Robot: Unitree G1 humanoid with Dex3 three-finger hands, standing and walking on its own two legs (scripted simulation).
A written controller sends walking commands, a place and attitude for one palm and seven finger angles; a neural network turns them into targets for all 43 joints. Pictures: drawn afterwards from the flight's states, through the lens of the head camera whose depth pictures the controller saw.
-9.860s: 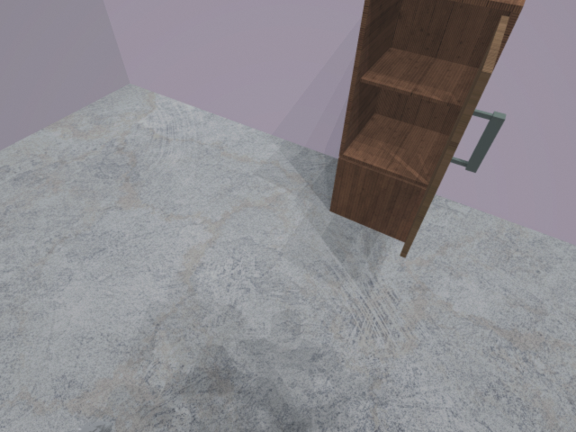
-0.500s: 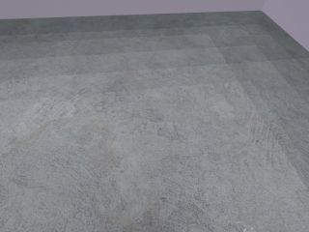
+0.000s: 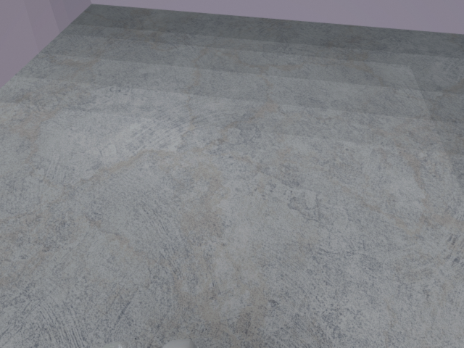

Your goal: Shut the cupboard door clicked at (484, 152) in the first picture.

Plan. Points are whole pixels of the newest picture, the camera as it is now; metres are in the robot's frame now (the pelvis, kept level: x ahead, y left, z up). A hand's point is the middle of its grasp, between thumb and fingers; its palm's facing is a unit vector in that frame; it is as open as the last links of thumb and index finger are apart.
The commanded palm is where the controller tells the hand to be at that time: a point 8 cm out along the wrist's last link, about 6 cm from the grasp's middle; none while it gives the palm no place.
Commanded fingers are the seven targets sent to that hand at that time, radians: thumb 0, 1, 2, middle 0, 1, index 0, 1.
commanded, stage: walk to a spot facing it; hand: left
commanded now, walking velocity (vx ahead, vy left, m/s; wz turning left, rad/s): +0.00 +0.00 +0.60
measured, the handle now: out of the picture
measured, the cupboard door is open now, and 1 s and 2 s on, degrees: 91 91 91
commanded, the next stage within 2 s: none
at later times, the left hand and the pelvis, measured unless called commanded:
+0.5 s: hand out of the picture +0.07 +0.23 -0.14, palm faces +0.29 -0.92 -0.28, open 7.3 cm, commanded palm none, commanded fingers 0.00 0.90 0.90 -0.20 -0.30 -0.20 -0.30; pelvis +0.00 -0.01 +0.00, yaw +16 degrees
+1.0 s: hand out of the picture -0.13 +0.20 -0.18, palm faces +0.65 -0.72 -0.25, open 7.3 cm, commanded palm none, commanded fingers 0.00 0.90 0.90 -0.20 -0.30 -0.20 -0.30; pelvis +0.01 +0.02 -0.01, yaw +38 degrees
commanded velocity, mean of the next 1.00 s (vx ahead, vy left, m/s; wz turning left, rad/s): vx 0.09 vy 0.00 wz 0.60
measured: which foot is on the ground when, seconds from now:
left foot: up 0.00-0.02, down 0.04-0.52, up 0.54-0.96, down 0.98-1.00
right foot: down 0.00-0.04, up 0.06-0.50, down 0.52-0.98, up 1.00-1.00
